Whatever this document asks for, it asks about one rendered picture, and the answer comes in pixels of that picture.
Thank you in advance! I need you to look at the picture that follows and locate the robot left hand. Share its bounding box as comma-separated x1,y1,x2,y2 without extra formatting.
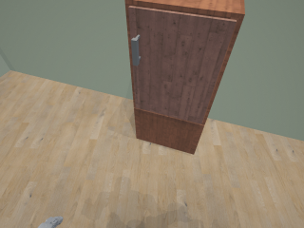
38,216,64,228

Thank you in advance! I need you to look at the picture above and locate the cupboard door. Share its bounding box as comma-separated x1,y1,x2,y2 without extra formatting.
128,6,237,124

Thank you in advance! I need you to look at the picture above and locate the handle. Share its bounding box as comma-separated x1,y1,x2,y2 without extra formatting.
131,34,141,66

